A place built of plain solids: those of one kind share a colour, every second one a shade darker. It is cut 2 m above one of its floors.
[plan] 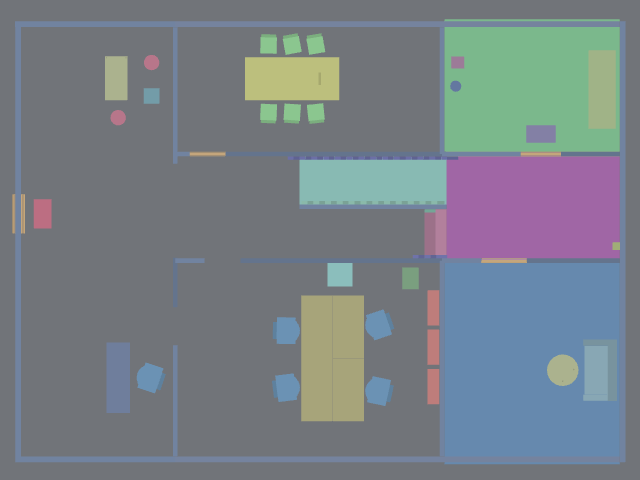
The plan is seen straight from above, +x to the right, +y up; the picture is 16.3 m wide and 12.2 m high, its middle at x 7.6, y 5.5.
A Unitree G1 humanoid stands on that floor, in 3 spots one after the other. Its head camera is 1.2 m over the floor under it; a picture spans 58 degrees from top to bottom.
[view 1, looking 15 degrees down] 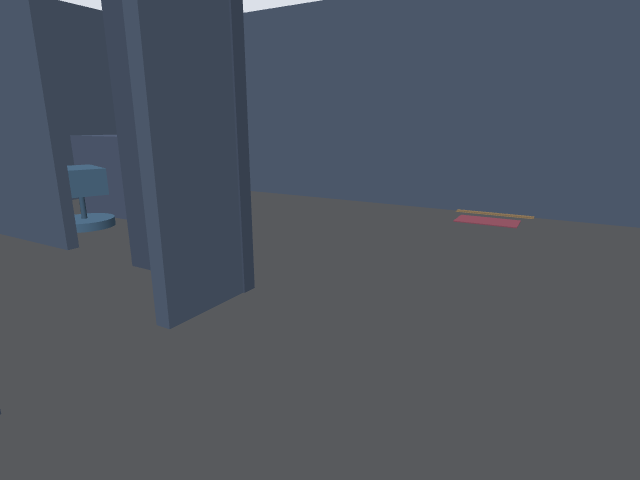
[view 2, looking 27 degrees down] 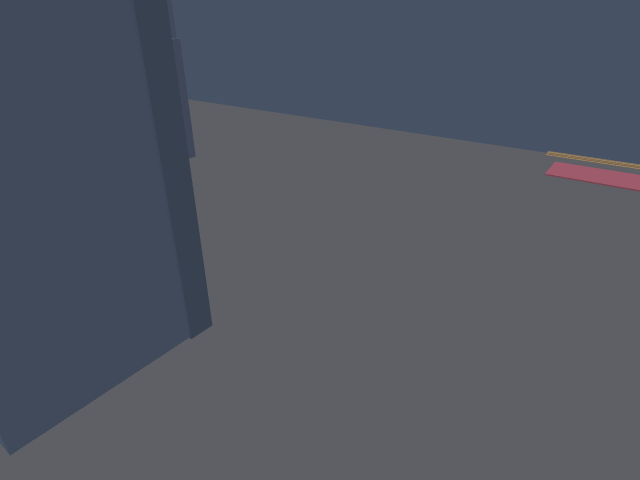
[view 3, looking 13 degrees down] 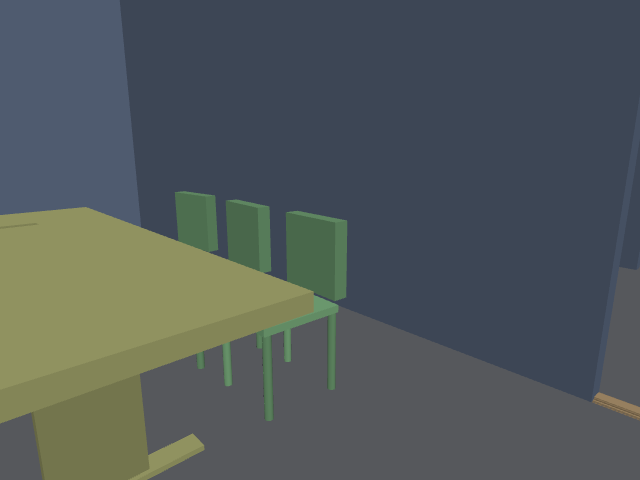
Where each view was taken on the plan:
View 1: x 6.28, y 7.01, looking -150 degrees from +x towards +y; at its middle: ground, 4.64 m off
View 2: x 4.82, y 6.33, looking -144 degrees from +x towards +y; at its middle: ground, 2.64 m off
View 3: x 4.74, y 9.91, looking -43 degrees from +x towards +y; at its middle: side_chair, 2.05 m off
